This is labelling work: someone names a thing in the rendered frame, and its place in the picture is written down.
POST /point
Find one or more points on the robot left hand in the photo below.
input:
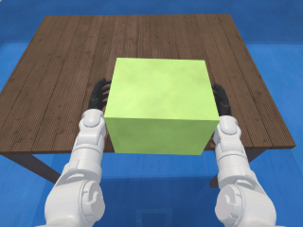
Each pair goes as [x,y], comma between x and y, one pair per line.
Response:
[97,96]

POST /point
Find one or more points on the robot right upper arm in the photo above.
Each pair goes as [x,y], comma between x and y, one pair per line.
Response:
[238,206]

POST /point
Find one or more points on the robot left forearm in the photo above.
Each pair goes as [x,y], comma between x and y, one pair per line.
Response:
[87,152]

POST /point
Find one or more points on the table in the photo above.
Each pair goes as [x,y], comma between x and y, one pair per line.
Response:
[42,102]

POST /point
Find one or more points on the robot right forearm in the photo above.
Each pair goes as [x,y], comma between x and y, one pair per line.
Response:
[231,157]

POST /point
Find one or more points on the robot left upper arm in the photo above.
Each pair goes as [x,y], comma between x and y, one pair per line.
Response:
[77,204]

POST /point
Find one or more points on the robot right hand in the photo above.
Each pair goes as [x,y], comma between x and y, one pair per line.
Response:
[221,100]

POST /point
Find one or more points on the carton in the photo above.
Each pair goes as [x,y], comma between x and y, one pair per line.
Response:
[160,106]

